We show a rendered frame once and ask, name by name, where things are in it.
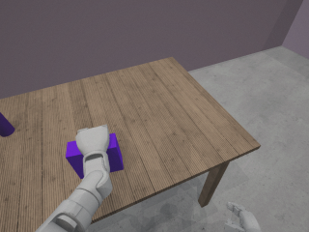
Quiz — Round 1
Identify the sponge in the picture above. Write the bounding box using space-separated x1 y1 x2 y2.
66 132 124 179

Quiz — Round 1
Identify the robot left forearm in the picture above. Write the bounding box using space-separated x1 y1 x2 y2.
35 150 113 232

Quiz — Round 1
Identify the table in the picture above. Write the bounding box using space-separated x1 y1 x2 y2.
0 57 261 232

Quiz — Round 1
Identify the robot left hand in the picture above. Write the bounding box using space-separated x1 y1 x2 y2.
75 124 110 156

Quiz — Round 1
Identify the robot right hand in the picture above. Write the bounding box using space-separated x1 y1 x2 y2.
224 202 262 232

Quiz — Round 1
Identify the robot left upper arm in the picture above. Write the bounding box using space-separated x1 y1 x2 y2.
41 221 68 232

